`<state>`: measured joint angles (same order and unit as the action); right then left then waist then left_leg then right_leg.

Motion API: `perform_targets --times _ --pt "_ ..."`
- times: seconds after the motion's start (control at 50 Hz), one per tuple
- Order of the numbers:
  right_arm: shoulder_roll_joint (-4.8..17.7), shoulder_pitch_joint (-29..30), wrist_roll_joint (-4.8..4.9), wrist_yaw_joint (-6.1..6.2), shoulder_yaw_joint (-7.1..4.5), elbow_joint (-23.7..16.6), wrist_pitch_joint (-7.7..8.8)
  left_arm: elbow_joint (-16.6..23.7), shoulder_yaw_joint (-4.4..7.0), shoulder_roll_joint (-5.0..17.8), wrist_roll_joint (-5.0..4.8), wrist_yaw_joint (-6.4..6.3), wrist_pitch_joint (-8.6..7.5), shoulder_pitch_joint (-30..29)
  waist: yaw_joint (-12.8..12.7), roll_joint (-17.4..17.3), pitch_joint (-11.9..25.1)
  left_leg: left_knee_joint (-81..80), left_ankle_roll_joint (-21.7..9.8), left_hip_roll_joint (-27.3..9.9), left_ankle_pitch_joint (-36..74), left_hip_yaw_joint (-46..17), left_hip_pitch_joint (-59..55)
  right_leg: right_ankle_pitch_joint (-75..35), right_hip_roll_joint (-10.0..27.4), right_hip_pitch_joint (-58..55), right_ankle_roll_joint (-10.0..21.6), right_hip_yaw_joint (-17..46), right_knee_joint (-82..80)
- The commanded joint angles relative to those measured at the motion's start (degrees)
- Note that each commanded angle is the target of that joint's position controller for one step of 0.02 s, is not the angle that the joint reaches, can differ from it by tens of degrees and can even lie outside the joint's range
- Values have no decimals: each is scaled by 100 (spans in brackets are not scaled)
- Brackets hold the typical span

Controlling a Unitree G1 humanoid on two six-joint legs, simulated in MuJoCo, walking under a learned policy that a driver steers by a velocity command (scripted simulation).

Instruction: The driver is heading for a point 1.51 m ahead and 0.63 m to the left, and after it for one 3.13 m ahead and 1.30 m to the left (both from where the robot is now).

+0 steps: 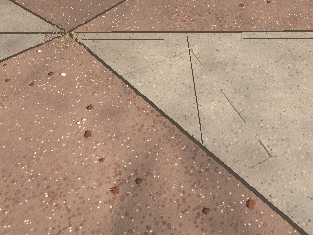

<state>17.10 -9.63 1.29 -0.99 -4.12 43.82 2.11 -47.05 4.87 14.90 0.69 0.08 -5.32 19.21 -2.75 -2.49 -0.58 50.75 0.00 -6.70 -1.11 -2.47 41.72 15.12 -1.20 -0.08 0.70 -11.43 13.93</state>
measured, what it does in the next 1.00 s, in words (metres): walks ahead, turning left: left foot, then right foot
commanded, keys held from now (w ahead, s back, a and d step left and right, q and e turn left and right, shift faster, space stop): w+q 0.96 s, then w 0.04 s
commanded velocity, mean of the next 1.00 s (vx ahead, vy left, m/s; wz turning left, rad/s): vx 0.50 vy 0.00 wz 0.56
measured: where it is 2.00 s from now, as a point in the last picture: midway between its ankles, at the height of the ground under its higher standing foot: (72, 129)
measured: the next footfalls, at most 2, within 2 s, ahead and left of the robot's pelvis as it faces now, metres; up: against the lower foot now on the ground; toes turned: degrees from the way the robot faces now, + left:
left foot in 0.18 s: +0.28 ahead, +0.13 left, +0.00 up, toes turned +9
right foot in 0.66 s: +0.60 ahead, +0.01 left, +0.00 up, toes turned +28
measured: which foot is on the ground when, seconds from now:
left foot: up 0.00-0.16, down 0.18-0.68, up 0.70-1.00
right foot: down 0.00-0.16, up 0.18-0.64, down 0.66-1.00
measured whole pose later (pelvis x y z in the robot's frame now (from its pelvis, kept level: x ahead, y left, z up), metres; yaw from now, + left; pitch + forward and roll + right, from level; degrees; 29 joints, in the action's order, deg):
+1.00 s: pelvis +0.56 +0.12 +0.00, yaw +36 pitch +2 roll -2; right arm 17.8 -8.7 1.3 -1.0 -4.0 34.7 1.1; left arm -48.0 4.1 16.4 0.2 0.2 -5.1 18.6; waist -4.7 -2.5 -2.2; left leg 50.1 0.3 -5.7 -4.8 -3.1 40.8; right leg 14.8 -0.9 2.2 0.8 -8.6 15.5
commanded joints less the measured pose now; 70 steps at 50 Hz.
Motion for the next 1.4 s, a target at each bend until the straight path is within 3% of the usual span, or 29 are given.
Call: perform_targets --times 0.02,0.12,0.16,0.18,0.2,0.22,0.24,0.26,0.3,0.38,0.48,0.58,0.64,0.66,0.68,0.7,0.72,0.74,0.78,0.98,1.1,1.16,1.18,1.2,1.22,1.24,1.28,1.32,1.4 --pt "53 443 -17 -148 72 -502 51 374 209 916 -72 -72 -74 -389 62 389 -552 -786 -135 -53 422 152 -217 -1892 1683 460 846 249 -717" --pt "395 513 -12 -268 -62 -842 15 276 319 1289 -209 -120 162 -285 238 623 -213 -1236 -590 499 -728 791 -784 -4595 1822 -526 582 -89 500" --pt "885 -914 27 -192 -348 -557 -21 307 291 1318 -258 -137 250 -400 1057 612 606 -1599 -941 1073 -719 1000 -2855 -5366 1510 -36 312 -307 2583" --pt "1438 -1685 39 -61 -548 -410 -95 407 172 1024 -117 -156 201 -233 1291 -93 1136 -1739 -1267 413 -563 -263 -4550 -3376 1214 1354 8 -326 4438" --pt "1953 -1353 47 -61 -572 -504 -20 706 -97 173 36 -69 33 356 447 -1428 1713 -2573 -2411 -937 -1742 -3718 -6183 1888 -61 3763 -327 567 6411" --pt "1430 -1526 10 -108 -426 -685 60 774 -31 730 -195 7 -181 -370 961 -610 2231 -3378 -2395 -1177 -2367 -4599 -6410 1877 -8 4343 -197 1729 6813" --pt "1140 -1345 -38 -120 -346 -624 136 923 23 933 -374 39 -271 -867 985 -347 1375 -3483 -2102 -1077 -2032 -3850 -5866 1356 223 4759 -57 1700 6654" --pt "986 -1004 -19 -108 -294 -662 172 925 -15 842 -283 -5 -321 -952 725 158 878 -3425 -1906 -841 -1448 -3171 -5004 855 497 4582 18 1691 6152" --pt "670 -419 -124 -56 -186 -853 178 839 54 913 -73 -46 -248 -813 287 124 504 -3523 -1740 -473 -280 -2262 -3689 402 779 3766 -19 1725 5452" --pt "804 -486 -80 65 -217 -842 206 895 2 677 30 -56 -25 -940 189 130 277 -3757 -1742 -195 674 -1546 -2883 -148 720 3535 -339 1510 4428" --pt "891 -845 -15 182 -246 -705 122 1128 -125 458 -21 25 -60 -2003 600 -168 77 -3615 -1308 224 2 -1154 -2641 -1915 297 3122 -490 1399 2271" --pt "844 -1168 23 208 -252 -573 29 1261 -35 736 -115 154 -185 -2330 683 -343 64 -3006 -1181 -62 -441 -1924 -3305 -1613 96 2876 -304 1584 1458" --pt "715 -955 4 215 -220 -657 -16 1061 121 963 -112 134 -280 -1466 168 -564 352 -2203 -925 105 112 -2084 -3352 -1222 66 1682 41 1443 1065" --pt "424 -875 -42 191 -110 -767 8 980 210 1206 -4 92 -312 -703 -207 -298 1027 -989 -707 399 -49 -1753 -2857 -1128 724 324 384 1989 1239" --pt "41 -1488 -30 205 6 -894 46 884 320 1684 100 49 -277 79 -131 996 1925 983 -268 1172 -1969 -985 -1165 -530 2060 -1775 1143 4050 1116" --pt "302 -1831 109 210 19 -941 84 703 316 1575 -39 110 -210 279 -42 2165 2080 2138 -126 1085 -3378 -793 174 989 2688 -2231 1620 5977 521" --pt "825 -1394 135 212 -110 -852 57 828 178 1028 -100 86 -168 -31 -196 1319 1245 2585 -61 732 -2875 -869 543 1664 2445 -1577 1366 5318 331" --pt "941 -850 52 205 -149 -945 22 865 104 817 -72 50 -102 -306 -228 867 669 2570 -40 536 -2396 -627 492 1206 2171 -823 1108 4339 303" --pt "766 -492 -30 158 -173 -1074 -7 809 8 606 -2 27 -61 -665 16 713 74 2079 -47 221 -1873 -563 123 -7 1710 305 940 3193 37" --pt "175 344 -1 -49 31 -1321 -10 333 104 1028 -70 -13 -69 -524 -77 565 -185 -384 18 72 59 -12 -209 -1943 1425 473 878 910 -467" --pt "245 983 -9 -196 29 -1612 66 -31 154 1353 -258 29 101 2 -97 640 -375 -1649 -376 486 -593 427 -736 -3270 1753 -345 793 662 -92" --pt "853 -746 -58 -111 -311 -1163 18 -88 99 1365 -257 -46 175 -38 965 717 711 -2162 -809 954 -307 631 -3584 -5005 1450 262 429 184 2216" --pt "1360 -1604 -103 3 -450 -1006 -39 118 -54 962 -86 -49 121 32 1197 -73 1477 -1951 -1254 -195 -168 -1004 -5613 -2837 1065 2030 150 68 4167" --pt "1633 -1501 -73 -7 -419 -1023 -4 189 -251 461 -37 34 -6 575 663 -1167 2345 -2662 -2114 -1466 -841 -3793 -6621 1886 148 3566 -59 876 5822" --pt "1075 -1509 -81 -48 -270 -1042 49 181 -94 1049 -245 88 -89 -23 1009 -485 2205 -2975 -1940 -1390 -1057 -3688 -6425 1811 351 4084 -11 1600 6279" --pt "942 -1235 -89 -63 -208 -978 97 388 -78 1106 -363 106 -136 -516 944 -432 1280 -3078 -1738 -1169 -524 -2721 -5650 1373 552 4399 41 1471 6198" --pt "644 -629 -104 -74 -117 -954 148 360 -76 998 -180 43 -129 -642 515 -95 541 -3330 -1496 -722 400 -1685 -4230 597 902 4018 10 1413 5476" --pt "517 -407 -150 -69 -84 -960 219 261 -87 855 -171 60 0 -320 216 -202 486 -3739 -1546 -602 486 -1407 -3572 243 1011 3487 -79 1467 5207" --pt "664 -482 -124 2 -125 -724 328 379 -145 626 -72 31 137 -744 194 -52 66 -4190 -1563 -517 646 -825 -3179 -598 1027 3784 -314 1422 4231"
Over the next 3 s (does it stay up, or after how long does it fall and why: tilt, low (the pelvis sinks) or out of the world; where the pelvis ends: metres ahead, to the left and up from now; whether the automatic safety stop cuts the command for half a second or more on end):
stays up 1.08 0.54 0.00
